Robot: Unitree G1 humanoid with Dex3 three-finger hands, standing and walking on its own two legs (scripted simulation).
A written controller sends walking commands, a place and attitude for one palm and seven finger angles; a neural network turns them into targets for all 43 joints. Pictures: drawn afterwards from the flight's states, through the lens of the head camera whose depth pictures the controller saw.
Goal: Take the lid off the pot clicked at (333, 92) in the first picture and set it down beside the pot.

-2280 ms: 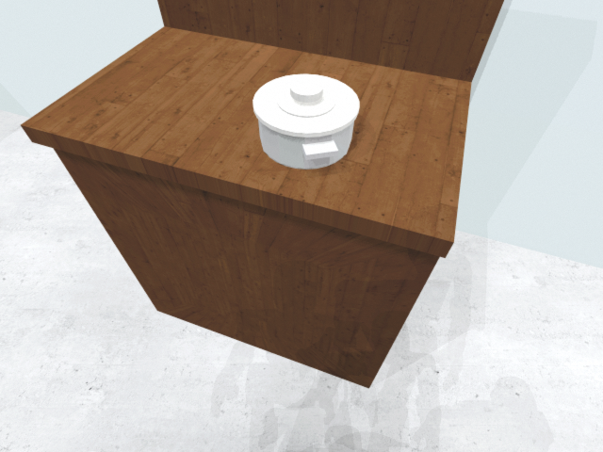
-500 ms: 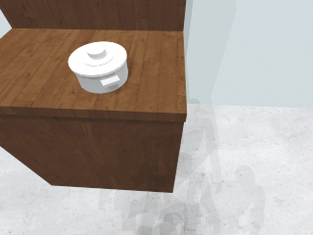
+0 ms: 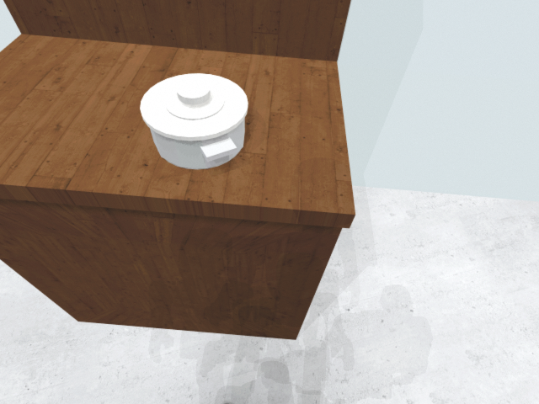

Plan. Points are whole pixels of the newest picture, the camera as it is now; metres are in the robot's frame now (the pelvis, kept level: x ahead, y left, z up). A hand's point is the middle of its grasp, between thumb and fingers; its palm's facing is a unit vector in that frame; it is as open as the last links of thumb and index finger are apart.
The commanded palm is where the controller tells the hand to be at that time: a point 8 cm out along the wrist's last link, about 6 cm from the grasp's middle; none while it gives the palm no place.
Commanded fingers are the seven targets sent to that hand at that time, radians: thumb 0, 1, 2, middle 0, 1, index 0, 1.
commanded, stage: come to a stop and stand still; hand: left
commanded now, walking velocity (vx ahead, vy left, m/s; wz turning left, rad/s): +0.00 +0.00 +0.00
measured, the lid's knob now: (193, 91) +0.55 +0.17 +0.15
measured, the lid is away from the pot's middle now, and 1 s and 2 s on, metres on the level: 0.00 0.00 0.00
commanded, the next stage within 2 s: look again from close up in 0.56 s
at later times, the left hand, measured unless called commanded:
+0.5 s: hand out of the picture +0.02 +0.15 -0.18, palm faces +0.05 -0.98 -0.18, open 7.3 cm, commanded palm none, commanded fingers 0.00 0.90 0.90 -0.20 -0.30 -0.20 -0.30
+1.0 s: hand out of the picture +0.05 +0.17 -0.17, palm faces +0.01 -0.96 -0.27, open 7.3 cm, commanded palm none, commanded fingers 0.00 0.90 0.90 -0.20 -0.30 -0.20 -0.30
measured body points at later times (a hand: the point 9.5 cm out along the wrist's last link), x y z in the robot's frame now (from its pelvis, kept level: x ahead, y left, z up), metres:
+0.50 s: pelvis +0.00 -0.02 +0.00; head +0.03 -0.01 +0.45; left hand +0.02 +0.20 -0.17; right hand +0.02 -0.25 -0.15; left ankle +0.00 +0.09 -0.74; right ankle -0.04 -0.14 -0.74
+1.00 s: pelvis +0.02 -0.02 -0.01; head +0.04 -0.04 +0.44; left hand +0.05 +0.22 -0.15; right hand +0.05 -0.25 -0.17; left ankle +0.00 +0.09 -0.74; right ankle -0.04 -0.14 -0.74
